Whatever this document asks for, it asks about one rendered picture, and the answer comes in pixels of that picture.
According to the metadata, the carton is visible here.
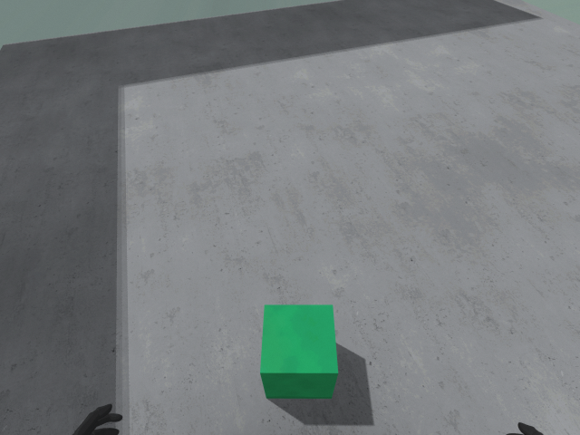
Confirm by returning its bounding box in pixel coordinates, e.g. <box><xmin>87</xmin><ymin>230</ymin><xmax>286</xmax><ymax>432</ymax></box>
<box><xmin>260</xmin><ymin>304</ymin><xmax>338</xmax><ymax>399</ymax></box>

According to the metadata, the robot left hand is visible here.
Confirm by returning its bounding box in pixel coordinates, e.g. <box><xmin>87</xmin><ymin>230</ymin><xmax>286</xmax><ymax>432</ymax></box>
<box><xmin>73</xmin><ymin>404</ymin><xmax>122</xmax><ymax>435</ymax></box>

